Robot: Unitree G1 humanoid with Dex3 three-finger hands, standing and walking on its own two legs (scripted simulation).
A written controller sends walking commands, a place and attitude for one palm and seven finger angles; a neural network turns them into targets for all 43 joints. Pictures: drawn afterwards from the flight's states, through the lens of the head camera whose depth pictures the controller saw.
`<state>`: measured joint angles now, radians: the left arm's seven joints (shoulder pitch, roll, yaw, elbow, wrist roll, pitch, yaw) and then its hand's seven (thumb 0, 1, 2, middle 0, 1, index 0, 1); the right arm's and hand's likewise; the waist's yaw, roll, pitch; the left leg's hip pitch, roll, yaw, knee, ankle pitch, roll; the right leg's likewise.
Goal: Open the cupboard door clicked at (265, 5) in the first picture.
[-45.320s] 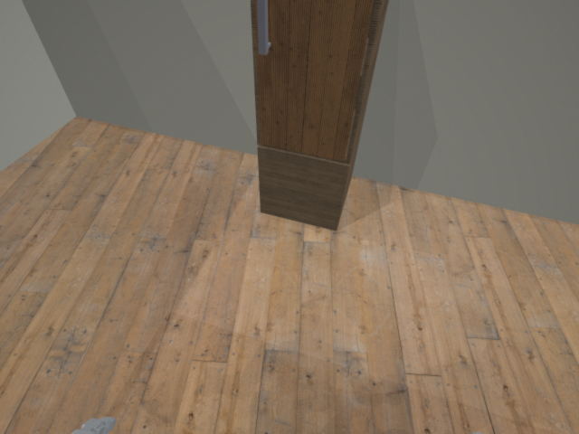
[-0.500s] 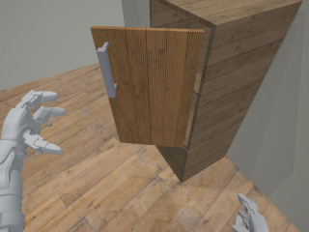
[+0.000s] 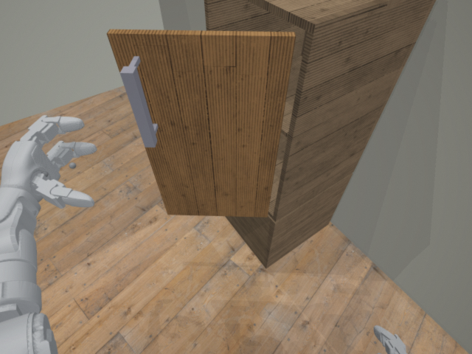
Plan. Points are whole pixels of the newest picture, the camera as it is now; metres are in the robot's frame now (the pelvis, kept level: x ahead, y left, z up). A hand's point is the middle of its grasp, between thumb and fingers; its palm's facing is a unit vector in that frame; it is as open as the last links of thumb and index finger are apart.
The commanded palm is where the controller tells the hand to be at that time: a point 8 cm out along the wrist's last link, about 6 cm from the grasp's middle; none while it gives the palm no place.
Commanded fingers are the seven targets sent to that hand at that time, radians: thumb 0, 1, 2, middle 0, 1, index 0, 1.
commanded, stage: move the hooked fingers beside the handle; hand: left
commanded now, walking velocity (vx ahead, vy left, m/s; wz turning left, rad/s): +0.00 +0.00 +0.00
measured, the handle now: (143, 104) +0.55 +0.22 +0.12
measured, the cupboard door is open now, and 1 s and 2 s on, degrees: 54 54 54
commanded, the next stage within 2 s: slide the fingers in behind the handle in 1.72 s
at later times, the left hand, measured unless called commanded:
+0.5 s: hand (96, 138) +0.43 +0.27 +0.14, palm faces +0.03 -1.00 +0.00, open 13.9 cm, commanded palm +0.41 +0.32 +0.14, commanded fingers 0.00 -0.50 0.30 -0.30 -1.20 -0.30 -1.20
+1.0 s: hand (103, 116) +0.49 +0.27 +0.14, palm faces +0.01 -1.00 +0.00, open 13.9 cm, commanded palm +0.47 +0.32 +0.13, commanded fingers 0.00 -0.50 0.30 -0.30 -1.20 -0.30 -1.20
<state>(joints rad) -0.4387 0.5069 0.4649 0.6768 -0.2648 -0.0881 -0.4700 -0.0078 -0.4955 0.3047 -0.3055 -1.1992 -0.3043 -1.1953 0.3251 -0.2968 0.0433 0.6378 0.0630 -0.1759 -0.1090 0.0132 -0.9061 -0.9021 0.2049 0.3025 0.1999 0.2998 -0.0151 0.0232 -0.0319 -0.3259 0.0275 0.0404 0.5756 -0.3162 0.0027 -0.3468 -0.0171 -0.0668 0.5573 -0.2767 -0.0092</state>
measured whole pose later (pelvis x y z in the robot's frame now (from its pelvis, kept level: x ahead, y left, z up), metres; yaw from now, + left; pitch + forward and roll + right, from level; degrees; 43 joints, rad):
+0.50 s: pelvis +0.00 +0.01 +0.00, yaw -1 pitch +8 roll -1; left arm -0.70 0.56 0.45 0.97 -0.19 -0.18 -0.43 -0.01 -0.49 0.30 -0.31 -1.20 -0.30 -1.20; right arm 0.36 -0.29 0.04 0.65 0.05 -0.09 -0.09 0.01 -0.91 -0.90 0.21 0.30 0.20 0.30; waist -0.06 0.01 -0.04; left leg -0.42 0.03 0.05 0.62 -0.33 0.01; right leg -0.44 -0.02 -0.06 0.58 -0.28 0.00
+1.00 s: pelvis +0.00 +0.01 -0.01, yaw -1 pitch +14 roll -2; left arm -0.97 0.74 0.48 1.24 -0.11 -0.23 -0.46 -0.01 -0.50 0.30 -0.31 -1.20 -0.30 -1.20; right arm 0.41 -0.31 0.04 0.65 0.03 -0.01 -0.08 0.01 -0.91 -0.90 0.21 0.30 0.20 0.30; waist -0.15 0.00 -0.04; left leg -0.59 0.04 0.05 0.69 -0.35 0.02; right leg -0.59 -0.01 -0.06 0.62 -0.27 0.01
